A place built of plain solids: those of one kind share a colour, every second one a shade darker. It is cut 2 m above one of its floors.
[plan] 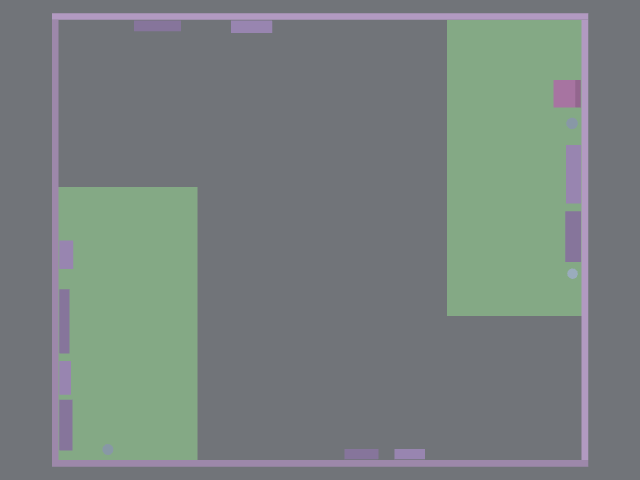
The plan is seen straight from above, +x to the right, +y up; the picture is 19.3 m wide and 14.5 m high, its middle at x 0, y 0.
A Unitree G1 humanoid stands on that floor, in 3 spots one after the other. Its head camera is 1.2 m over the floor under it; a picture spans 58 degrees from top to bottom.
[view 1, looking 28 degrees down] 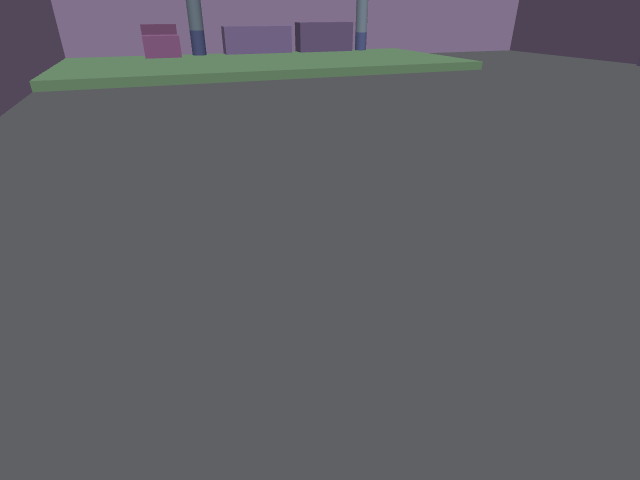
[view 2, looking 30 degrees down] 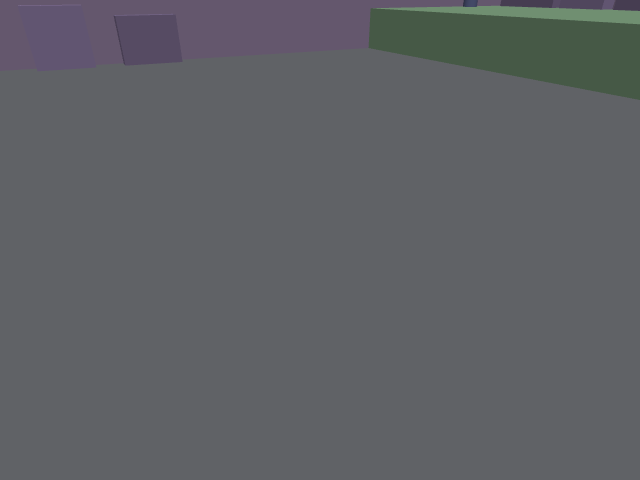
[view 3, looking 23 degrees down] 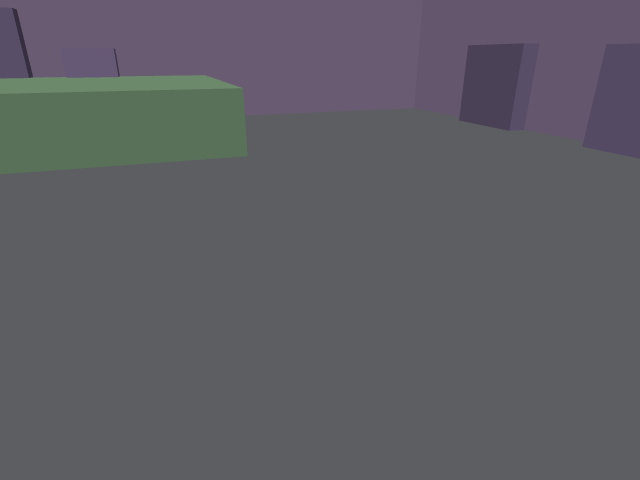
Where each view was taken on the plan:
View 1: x -4.78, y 4.74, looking -20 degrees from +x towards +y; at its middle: ground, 2.56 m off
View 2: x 2.44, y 2.84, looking -117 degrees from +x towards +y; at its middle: ground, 2.40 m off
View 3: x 1.91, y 0.56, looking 160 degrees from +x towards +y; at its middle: ground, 3.07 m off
